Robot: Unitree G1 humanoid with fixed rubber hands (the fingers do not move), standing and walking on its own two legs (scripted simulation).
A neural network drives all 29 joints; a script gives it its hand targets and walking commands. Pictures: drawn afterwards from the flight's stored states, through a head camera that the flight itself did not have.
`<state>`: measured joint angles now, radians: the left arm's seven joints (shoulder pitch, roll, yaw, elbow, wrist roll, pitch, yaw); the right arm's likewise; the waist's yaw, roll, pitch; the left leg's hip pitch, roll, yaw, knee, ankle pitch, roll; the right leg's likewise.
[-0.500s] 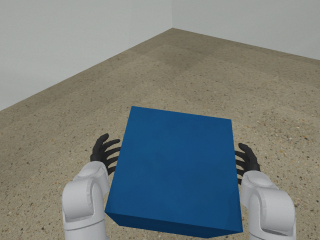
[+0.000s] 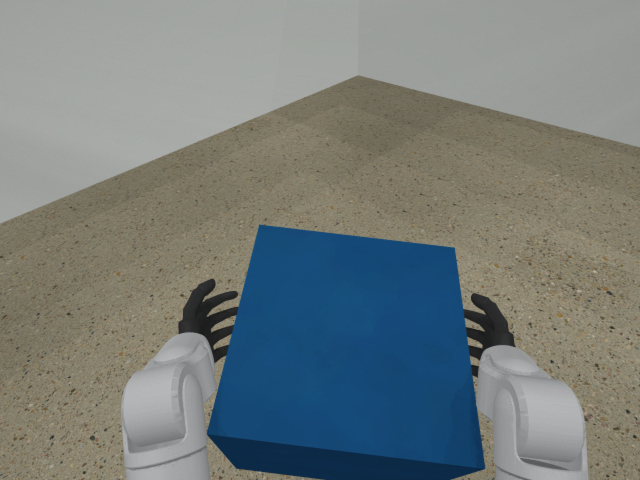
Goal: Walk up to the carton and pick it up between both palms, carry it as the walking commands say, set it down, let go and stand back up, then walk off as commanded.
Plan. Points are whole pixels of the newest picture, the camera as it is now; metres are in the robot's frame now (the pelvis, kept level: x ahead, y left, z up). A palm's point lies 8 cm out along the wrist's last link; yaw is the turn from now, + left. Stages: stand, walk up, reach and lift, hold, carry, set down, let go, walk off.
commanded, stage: carry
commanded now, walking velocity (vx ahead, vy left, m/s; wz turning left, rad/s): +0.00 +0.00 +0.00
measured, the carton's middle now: (340, 363) +0.28 +0.01 +0.03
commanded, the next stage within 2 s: hold in 0.80 s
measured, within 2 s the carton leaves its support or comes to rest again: neither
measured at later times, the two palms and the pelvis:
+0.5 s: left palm (179, 363) +0.23 +0.18 +0.12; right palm (490, 376) +0.22 -0.15 +0.10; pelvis -0.02 +0.01 +0.00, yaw +0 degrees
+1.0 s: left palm (220, 377) +0.27 +0.16 +0.03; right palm (479, 389) +0.25 -0.16 +0.02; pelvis -0.03 +0.01 +0.00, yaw -7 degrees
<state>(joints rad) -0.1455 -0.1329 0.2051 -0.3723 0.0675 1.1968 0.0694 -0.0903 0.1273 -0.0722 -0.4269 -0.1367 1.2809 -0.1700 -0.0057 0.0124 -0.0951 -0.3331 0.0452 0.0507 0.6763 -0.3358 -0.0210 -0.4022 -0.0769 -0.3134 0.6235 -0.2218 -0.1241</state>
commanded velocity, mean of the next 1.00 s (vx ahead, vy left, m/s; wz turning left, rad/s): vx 0.00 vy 0.00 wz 0.00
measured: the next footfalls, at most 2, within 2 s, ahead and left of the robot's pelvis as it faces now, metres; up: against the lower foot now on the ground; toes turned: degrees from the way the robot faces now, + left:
none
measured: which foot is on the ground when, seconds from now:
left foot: down 0.00-1.00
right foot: down 0.00-1.00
